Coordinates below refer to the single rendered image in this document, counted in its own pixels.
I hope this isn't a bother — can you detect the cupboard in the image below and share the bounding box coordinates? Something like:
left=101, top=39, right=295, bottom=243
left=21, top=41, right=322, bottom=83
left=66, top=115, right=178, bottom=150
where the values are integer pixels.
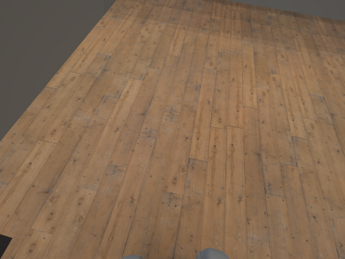
left=0, top=234, right=12, bottom=259

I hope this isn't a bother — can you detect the robot right thigh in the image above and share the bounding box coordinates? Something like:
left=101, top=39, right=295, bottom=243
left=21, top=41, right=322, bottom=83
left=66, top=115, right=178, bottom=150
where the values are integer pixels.
left=196, top=248, right=229, bottom=259

